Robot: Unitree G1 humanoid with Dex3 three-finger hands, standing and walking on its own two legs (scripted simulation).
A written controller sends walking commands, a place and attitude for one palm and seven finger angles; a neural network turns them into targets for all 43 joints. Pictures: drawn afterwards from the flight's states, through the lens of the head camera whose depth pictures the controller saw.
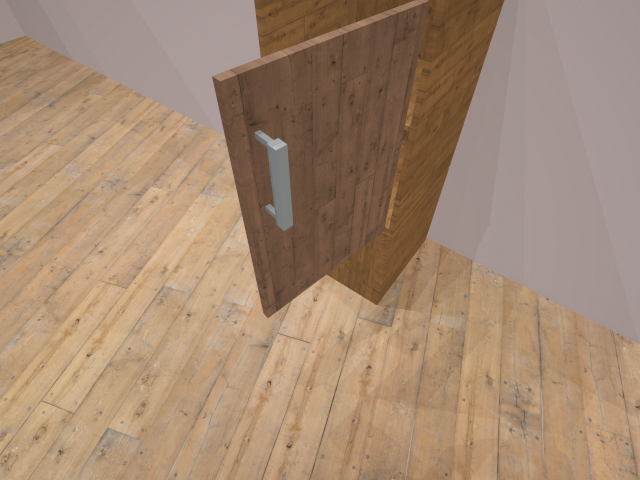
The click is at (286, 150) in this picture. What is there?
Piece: cupboard door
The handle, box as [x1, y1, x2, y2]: [254, 130, 292, 230]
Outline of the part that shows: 259,130 254,132 255,138 267,147 274,200 273,207 270,204 268,204 265,207 266,210 276,219 276,223 284,230 292,225 287,147 286,144 278,138 273,140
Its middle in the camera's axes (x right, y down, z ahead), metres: -0.08 -0.09 +0.61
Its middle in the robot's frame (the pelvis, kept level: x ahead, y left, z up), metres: +0.52 +0.11 +0.07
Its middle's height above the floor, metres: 0.85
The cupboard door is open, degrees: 79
